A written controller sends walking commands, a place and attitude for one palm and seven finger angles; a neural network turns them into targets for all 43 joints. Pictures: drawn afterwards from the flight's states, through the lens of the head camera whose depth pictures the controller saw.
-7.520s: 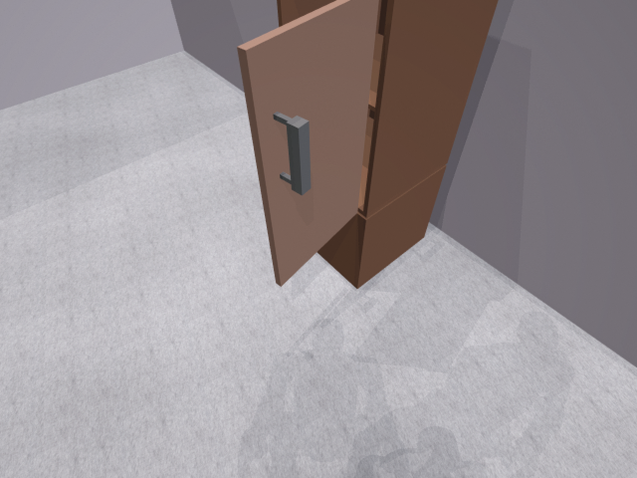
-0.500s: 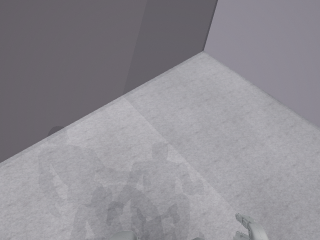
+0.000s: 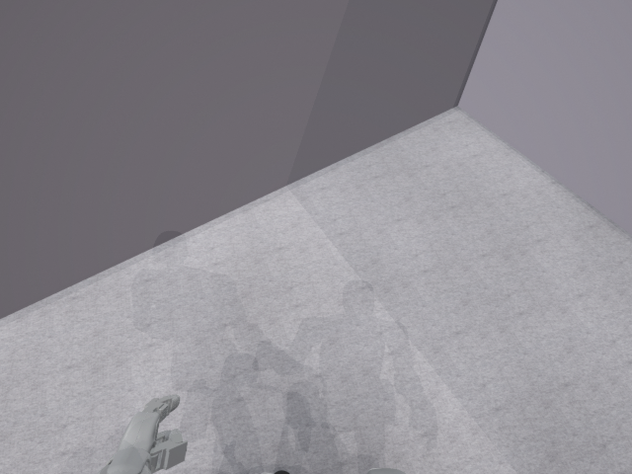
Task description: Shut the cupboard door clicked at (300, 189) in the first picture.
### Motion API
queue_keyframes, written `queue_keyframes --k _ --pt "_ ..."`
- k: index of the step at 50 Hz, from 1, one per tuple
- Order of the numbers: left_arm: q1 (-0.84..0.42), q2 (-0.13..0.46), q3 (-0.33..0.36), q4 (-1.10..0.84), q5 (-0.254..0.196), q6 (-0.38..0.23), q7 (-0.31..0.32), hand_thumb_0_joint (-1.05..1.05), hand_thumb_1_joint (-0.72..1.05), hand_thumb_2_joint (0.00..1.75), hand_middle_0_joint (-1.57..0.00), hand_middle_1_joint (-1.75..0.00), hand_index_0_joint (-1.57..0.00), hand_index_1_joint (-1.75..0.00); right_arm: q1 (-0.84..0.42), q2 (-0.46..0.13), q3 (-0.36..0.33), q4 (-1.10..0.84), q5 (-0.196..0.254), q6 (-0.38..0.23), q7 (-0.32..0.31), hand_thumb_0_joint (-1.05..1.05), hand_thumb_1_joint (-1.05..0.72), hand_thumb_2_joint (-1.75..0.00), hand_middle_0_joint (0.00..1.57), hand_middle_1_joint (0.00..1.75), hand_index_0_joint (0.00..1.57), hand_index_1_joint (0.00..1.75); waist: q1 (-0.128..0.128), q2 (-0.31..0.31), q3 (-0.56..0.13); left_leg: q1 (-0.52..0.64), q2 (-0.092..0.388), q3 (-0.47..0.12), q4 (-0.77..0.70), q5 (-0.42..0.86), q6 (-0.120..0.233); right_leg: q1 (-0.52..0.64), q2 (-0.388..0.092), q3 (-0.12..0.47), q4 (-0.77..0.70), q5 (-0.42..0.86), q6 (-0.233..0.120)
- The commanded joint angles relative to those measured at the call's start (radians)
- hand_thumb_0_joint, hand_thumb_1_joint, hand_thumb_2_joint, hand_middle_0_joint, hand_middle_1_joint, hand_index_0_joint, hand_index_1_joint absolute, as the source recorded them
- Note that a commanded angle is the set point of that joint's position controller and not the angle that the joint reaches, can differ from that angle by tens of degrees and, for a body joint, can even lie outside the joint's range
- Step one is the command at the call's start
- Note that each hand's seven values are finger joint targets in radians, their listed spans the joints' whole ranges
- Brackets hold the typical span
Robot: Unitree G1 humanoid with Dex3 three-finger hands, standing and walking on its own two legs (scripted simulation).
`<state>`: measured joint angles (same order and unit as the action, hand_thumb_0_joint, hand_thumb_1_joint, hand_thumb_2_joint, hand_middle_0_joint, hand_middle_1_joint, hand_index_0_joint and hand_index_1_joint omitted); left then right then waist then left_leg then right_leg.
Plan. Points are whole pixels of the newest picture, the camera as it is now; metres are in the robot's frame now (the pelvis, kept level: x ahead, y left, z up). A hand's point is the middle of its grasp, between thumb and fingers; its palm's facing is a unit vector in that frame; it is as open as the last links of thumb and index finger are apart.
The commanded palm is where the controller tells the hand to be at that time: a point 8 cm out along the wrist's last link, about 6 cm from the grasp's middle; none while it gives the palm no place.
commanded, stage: walk to a spot facing it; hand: left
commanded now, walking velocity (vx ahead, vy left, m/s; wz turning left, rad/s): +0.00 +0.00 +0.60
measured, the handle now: out of the picture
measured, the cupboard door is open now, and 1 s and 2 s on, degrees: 100 100 100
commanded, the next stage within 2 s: none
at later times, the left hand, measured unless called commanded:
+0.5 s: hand out of the picture -0.07 +0.18 -0.17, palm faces +0.38 -0.89 -0.27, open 7.4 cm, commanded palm none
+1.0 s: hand out of the picture +0.00 +0.25 -0.16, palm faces +0.56 -0.80 -0.23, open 7.4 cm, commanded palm none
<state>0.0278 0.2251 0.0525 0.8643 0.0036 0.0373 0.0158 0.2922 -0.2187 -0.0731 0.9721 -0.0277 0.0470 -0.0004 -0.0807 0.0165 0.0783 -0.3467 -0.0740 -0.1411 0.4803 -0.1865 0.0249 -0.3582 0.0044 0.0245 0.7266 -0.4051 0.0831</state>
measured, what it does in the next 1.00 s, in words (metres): steps on the spot, turning left: right foot, then left foot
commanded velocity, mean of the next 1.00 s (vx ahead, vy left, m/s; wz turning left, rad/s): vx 0.00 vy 0.00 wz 0.60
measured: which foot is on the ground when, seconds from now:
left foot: down 0.00-0.04, up 0.06-0.52, down 0.54-1.00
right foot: up 0.00-0.02, down 0.04-0.54, up 0.56-1.00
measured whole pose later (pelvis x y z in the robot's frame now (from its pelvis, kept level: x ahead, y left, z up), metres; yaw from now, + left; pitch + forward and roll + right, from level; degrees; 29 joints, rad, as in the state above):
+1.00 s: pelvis +0.01 +0.00 +0.00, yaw +36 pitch +2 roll -1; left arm 0.07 0.25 0.06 0.88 0.01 0.05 0.01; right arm 0.25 -0.19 -0.05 0.96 -0.02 0.03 0.00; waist -0.04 -0.02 0.08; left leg -0.27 -0.07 -0.12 0.45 -0.21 0.05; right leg -0.48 -0.05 0.03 0.97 -0.38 0.11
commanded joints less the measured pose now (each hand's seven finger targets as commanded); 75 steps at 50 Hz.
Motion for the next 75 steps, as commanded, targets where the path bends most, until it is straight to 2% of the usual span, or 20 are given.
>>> queue_keyframes --k 1,2,3,4,8,22,25,26,27,28,29,35,46,53,55,56,57,58,62,75 --pt "0.178 0.154 0.04 -0.032 0.0 -0.038 0.024 0.0 0.9 0.9 -0.2 -0.3 -0.2 -0.3 -0.051 -0.141 -0.048 -0.092 0.024 -0.015 -0.006 0.0 -0.9 -0.9 0.2 0.3 0.2 0.3 0.111 -0.004 -0.219 -0.121 0.139 -0.211 0.043 0.032 0.017 0.448 -0.122 0.095 -0.417 0.22 -0.052" --pt "0.181 0.235 0.054 -0.038 0.015 -0.043 0.034 0.0 0.9 0.9 -0.2 -0.3 -0.2 -0.3 -0.045 -0.082 -0.04 -0.108 0.031 -0.015 -0.005 0.0 -0.9 -0.9 0.2 0.3 0.2 0.3 0.122 -0.309 -0.197 -0.328 -0.005 0.01 0.29 -0.351 -0.071 0.535 -0.412 0.374 -0.459 0.286 -0.158" --pt "0.169 0.232 0.039 -0.042 0.016 -0.038 0.034 0.0 0.9 0.9 -0.2 -0.3 -0.2 -0.3 -0.066 -0.145 -0.051 -0.109 0.013 -0.01 -0.002 0.0 -0.9 -0.9 0.2 0.3 0.2 0.3 0.113 -0.231 -0.144 -0.275 0.014 0.058 0.528 -0.436 -0.074 0.313 -0.515 0.353 -0.448 0.399 -0.234" --pt "0.101 0.183 0.024 -0.059 0.011 -0.038 0.035 0.0 0.9 0.9 -0.2 -0.3 -0.2 -0.3 -0.045 -0.135 -0.052 -0.1 0.007 0.0 0.006 0.0 -0.9 -0.9 0.2 0.3 0.2 0.3 0.069 -0.124 -0.091 -0.247 0.04 0.041 0.637 -0.364 -0.074 0.225 -0.46 0.241 -0.442 0.427 -0.242" --pt "0.109 0.108 0.006 -0.048 -0.001 -0.053 0.024 0.0 0.9 0.9 -0.2 -0.3 -0.2 -0.3 -0.045 -0.113 -0.04 -0.057 0.011 0.029 0.02 0.0 -0.9 -0.9 0.2 0.3 0.2 0.3 0.039 -0.224 -0.062 -0.273 0.081 0.114 0.757 -0.179 -0.116 0.276 -0.267 -0.025 -0.37 0.756 -0.125" --pt "0.321 0.172 0.034 0.011 0.026 -0.052 0.022 0.0 0.9 0.9 -0.2 -0.3 -0.2 -0.3 -0.301 -0.078 0.002 -0.132 0.018 0.014 0.032 0.0 -0.9 -0.9 0.2 0.3 0.2 0.3 0.13 -0.235 -0.087 -0.13 0.087 0.242 0.311 -0.259 -0.079 0.377 -0.37 -0.116 -0.262 0.885 -0.194" --pt "0.28 0.202 0.045 0.012 0.02 -0.055 0.014 0.0 0.9 0.9 -0.2 -0.3 -0.2 -0.3 -0.199 -0.107 -0.004 -0.122 0.016 -0.005 0.026 0.0 -0.9 -0.9 0.2 0.3 0.2 0.3 0.064 -0.194 -0.152 0.097 0.047 0.28 0.068 -0.124 -0.048 0.304 -0.362 -0.185 -0.106 0.886 -0.149" --pt "0.255 0.2 0.046 0.004 0.012 -0.053 0.009 0.0 0.9 0.9 -0.2 -0.3 -0.2 -0.3 -0.108 -0.152 -0.017 -0.098 0.011 -0.013 0.026 0.0 -0.9 -0.9 0.2 0.3 0.2 0.3 0.007 -0.127 -0.206 0.292 0.093 0.232 -0.047 0.066 -0.024 0.182 -0.34 -0.224 0.063 0.737 -0.1" --pt "0.232 0.137 0.031 -0.035 0.003 -0.048 -0.003 0.0 0.9 0.9 -0.2 -0.3 -0.2 -0.3 -0.032 -0.277 -0.051 -0.087 0.002 -0.023 0.019 0.0 -0.9 -0.9 0.2 0.3 0.2 0.3 -0.035 0.171 -0.255 0.512 0.368 -0.117 -0.053 0.438 0.102 -0.139 -0.185 -0.241 0.317 0.051 -0.02" --pt "0.171 0.111 0.016 -0.072 0.007 -0.035 0.003 0.0 0.9 0.9 -0.2 -0.3 -0.2 -0.3 0.024 -0.335 -0.061 -0.076 0.017 -0.017 0.008 0.0 -0.9 -0.9 0.2 0.3 0.2 0.3 -0.049 0.238 -0.276 0.507 0.51 -0.287 -0.053 0.822 0.22 -0.263 -0.12 -0.123 0.466 -0.266 -0.005" --pt "0.137 0.137 0.019 -0.084 0.011 -0.022 0.01 0.0 0.9 0.9 -0.2 -0.3 -0.2 -0.3 0.003 -0.311 -0.051 -0.077 0.019 -0.011 0.005 0.0 -0.9 -0.9 0.2 0.3 0.2 0.3 -0.03 0.095 -0.22 0.427 0.514 -0.178 -0.051 0.72 0.228 -0.254 -0.153 -0.051 0.494 -0.235 -0.015" --pt "0.2 0.127 0.038 0.002 0.021 0.001 -0.007 0.0 0.9 0.9 -0.2 -0.3 -0.2 -0.3 -0.171 -0.219 -0.023 -0.125 0.017 -0.03 -0.014 0.0 -0.9 -0.9 0.2 0.3 0.2 0.3 0.084 0.125 -0.099 0.201 0.276 -0.043 -0.165 0.308 0.093 -0.213 -0.123 -0.008 0.488 0.071 0.015" --pt "0.036 0.098 0.028 -0.066 0.013 -0.016 0.004 0.0 0.9 0.9 -0.2 -0.3 -0.2 -0.3 -0.018 -0.195 -0.036 -0.076 0.007 -0.036 -0.014 0.0 -0.9 -0.9 0.2 0.3 0.2 0.3 0.041 0.121 -0.127 0.28 0.278 -0.226 -0.123 0.39 0.151 -0.238 -0.071 0.014 0.299 0.033 0.027" --pt "0.077 0.086 0.024 -0.071 -0.004 -0.027 0.014 0.0 0.9 0.9 -0.2 -0.3 -0.2 -0.3 -0.043 -0.195 -0.05 -0.081 0.004 -0.02 -0.018 0.0 -0.9 -0.9 0.2 0.3 0.2 0.3 0.067 0.15 -0.174 0.162 0.233 -0.303 -0.037 0.463 0.12 0.069 0.014 -0.003 -0.096 0.031 -0.015" --pt "0.168 0.122 0.035 -0.046 -0.004 -0.044 0.019 0.0 0.9 0.9 -0.2 -0.3 -0.2 -0.3 -0.064 -0.161 -0.049 -0.084 0.019 -0.021 -0.012 0.0 -0.9 -0.9 0.2 0.3 0.2 0.3 0.114 0.064 -0.204 0.002 0.164 -0.252 0.039 0.234 0.045 0.345 -0.05 0.03 -0.378 0.257 -0.023" --pt "0.178 0.203 0.049 -0.042 0.008 -0.051 0.029 0.0 0.9 0.9 -0.2 -0.3 -0.2 -0.3 -0.029 -0.095 -0.042 -0.087 0.032 -0.022 -0.007 0.0 -0.9 -0.9 0.2 0.3 0.2 0.3 0.114 -0.194 -0.227 -0.23 0.063 -0.109 0.195 -0.186 -0.029 0.555 -0.299 0.245 -0.432 0.335 -0.089" --pt "0.192 0.236 0.049 -0.044 0.017 -0.048 0.032 0.0 0.9 0.9 -0.2 -0.3 -0.2 -0.3 -0.046 -0.113 -0.045 -0.103 0.022 -0.019 -0.009 0.0 -0.9 -0.9 0.2 0.3 0.2 0.3 0.125 -0.288 -0.195 -0.277 -0.019 0.064 0.451 -0.461 -0.08 0.449 -0.508 0.383 -0.417 0.496 -0.21" --pt "0.169 0.21 0.034 -0.052 0.014 -0.044 0.031 0.0 0.9 0.9 -0.2 -0.3 -0.2 -0.3 -0.04 -0.136 -0.049 -0.094 0.009 -0.01 -0.002 0.0 -0.9 -0.9 0.2 0.3 0.2 0.3 0.102 -0.189 -0.144 -0.235 0.031 0.045 0.63 -0.422 -0.074 0.298 -0.487 0.29 -0.408 0.505 -0.248" --pt "0.09 0.1 0.01 -0.059 0.001 -0.054 0.025 0.0 0.9 0.9 -0.2 -0.3 -0.2 -0.3 -0.033 -0.102 -0.039 -0.047 0.009 0.022 0.017 0.0 -0.9 -0.9 0.2 0.3 0.2 0.3 0.037 -0.202 -0.067 -0.259 0.091 0.105 0.769 -0.204 -0.111 0.267 -0.296 -0.01 -0.372 0.721 -0.16" --pt "0.363 0.103 0.025 0.07 0.025 -0.106 0.005 0.0 0.9 0.9 -0.2 -0.3 -0.2 -0.3 -0.322 -0.068 -0.011 -0.121 0.002 -0.001 0.056 0.0 -0.9 -0.9 0.2 0.3 0.2 0.3 0.129 -0.157 0.001 -0.388 0.167 0.177 0.525 -0.134 -0.084 0.441 -0.407 -0.093 -0.507 0.35 -0.178"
